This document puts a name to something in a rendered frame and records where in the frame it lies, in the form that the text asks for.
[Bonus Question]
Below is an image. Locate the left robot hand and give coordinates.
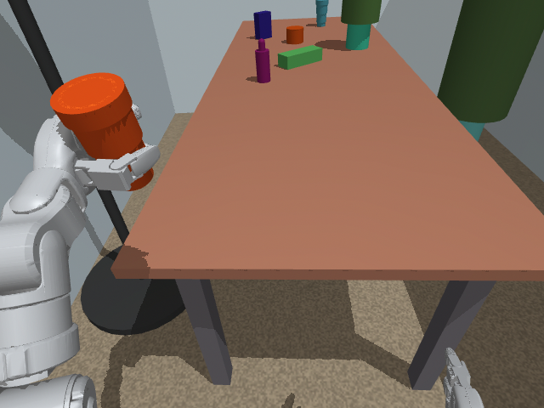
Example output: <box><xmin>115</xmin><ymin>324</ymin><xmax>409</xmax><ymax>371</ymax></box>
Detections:
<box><xmin>33</xmin><ymin>104</ymin><xmax>161</xmax><ymax>196</ymax></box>

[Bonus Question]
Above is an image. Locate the potted plant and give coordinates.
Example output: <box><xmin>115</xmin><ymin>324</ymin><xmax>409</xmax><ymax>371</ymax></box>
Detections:
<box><xmin>437</xmin><ymin>0</ymin><xmax>544</xmax><ymax>142</ymax></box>
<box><xmin>341</xmin><ymin>0</ymin><xmax>382</xmax><ymax>50</ymax></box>

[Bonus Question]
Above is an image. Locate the table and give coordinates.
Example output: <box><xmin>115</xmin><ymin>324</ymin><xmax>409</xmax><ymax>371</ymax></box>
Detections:
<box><xmin>110</xmin><ymin>17</ymin><xmax>544</xmax><ymax>390</ymax></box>

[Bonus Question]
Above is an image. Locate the right robot hand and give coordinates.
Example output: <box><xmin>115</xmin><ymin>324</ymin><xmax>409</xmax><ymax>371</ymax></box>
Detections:
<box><xmin>443</xmin><ymin>348</ymin><xmax>484</xmax><ymax>408</ymax></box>

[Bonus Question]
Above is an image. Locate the left robot arm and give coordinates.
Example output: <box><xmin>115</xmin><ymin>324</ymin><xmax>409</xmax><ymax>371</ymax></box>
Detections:
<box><xmin>0</xmin><ymin>167</ymin><xmax>97</xmax><ymax>408</ymax></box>

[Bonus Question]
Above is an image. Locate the coat stand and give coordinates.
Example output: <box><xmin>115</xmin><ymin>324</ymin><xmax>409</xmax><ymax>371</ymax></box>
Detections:
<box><xmin>8</xmin><ymin>0</ymin><xmax>185</xmax><ymax>336</ymax></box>

